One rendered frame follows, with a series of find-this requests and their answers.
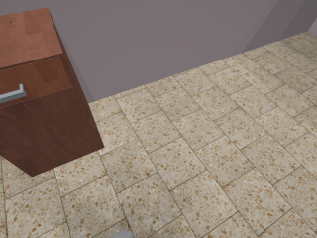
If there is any handle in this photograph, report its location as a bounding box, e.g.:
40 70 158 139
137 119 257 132
0 84 26 104

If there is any cabinet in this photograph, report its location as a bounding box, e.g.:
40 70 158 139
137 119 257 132
0 7 105 177

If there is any drawer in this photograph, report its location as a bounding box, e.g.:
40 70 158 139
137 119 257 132
0 57 71 108

